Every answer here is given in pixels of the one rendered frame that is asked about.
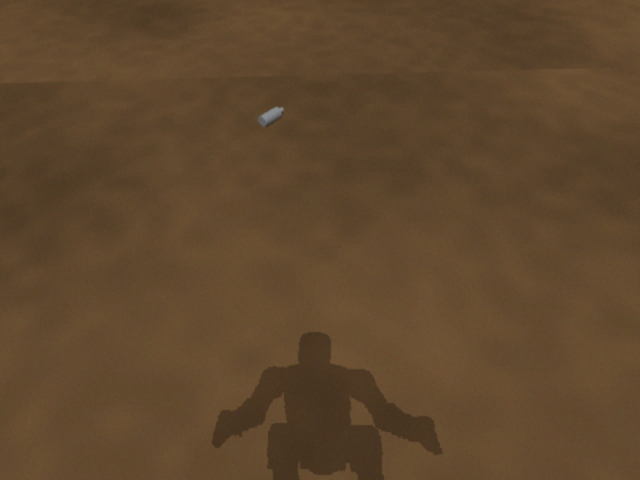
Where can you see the bottle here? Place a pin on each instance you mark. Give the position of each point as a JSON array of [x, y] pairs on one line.
[[270, 116]]

